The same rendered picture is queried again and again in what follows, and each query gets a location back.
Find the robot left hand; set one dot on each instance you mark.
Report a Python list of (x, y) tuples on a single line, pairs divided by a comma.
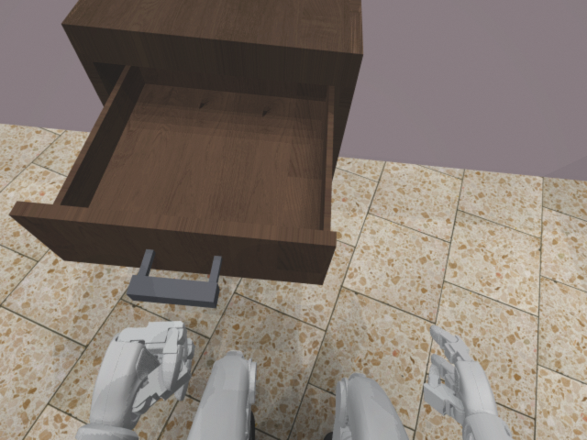
[(160, 353)]

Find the robot right forearm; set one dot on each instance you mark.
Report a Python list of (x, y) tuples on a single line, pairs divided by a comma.
[(485, 426)]

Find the robot left thigh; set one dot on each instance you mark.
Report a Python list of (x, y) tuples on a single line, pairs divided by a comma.
[(231, 388)]

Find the handle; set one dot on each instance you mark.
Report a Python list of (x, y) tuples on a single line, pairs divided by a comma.
[(144, 288)]

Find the cabinet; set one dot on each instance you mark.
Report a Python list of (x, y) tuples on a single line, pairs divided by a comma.
[(299, 41)]

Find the drawer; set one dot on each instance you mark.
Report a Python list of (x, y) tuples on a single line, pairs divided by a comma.
[(195, 165)]

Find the robot right shin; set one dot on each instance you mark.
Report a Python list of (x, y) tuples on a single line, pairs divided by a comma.
[(344, 433)]

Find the robot right hand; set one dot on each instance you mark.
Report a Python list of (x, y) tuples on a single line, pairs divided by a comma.
[(466, 390)]

